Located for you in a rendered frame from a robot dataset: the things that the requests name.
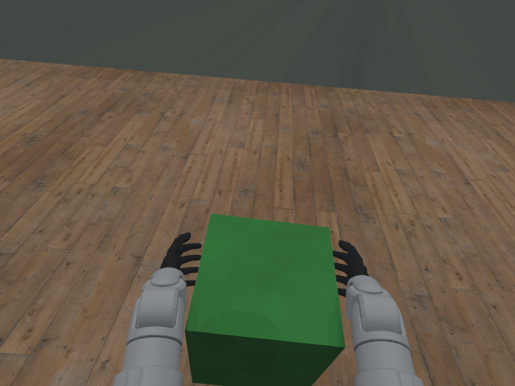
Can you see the robot left forearm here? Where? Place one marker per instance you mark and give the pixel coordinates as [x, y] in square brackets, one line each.
[155, 336]

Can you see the carton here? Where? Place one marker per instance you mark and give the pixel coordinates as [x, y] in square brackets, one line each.
[265, 309]

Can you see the right robot hand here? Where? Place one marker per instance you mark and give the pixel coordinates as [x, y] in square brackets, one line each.
[355, 265]

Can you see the robot right forearm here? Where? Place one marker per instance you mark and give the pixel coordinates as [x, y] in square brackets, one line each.
[379, 336]

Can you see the left robot hand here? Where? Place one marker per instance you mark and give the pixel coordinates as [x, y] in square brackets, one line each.
[173, 258]

